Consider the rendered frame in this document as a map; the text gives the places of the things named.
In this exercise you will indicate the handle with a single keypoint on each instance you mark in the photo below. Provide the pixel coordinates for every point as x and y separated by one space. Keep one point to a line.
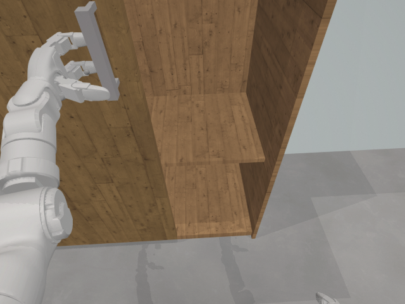
90 30

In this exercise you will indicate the robot left hand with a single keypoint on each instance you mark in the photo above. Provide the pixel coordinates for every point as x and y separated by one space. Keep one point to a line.
45 64

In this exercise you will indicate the robot left forearm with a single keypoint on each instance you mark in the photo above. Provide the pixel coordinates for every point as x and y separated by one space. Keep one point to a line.
28 146

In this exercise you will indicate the wardrobe door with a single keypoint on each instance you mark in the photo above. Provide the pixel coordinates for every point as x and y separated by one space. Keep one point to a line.
109 166

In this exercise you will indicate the left robot upper arm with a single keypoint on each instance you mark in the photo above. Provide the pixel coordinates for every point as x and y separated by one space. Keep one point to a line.
32 223

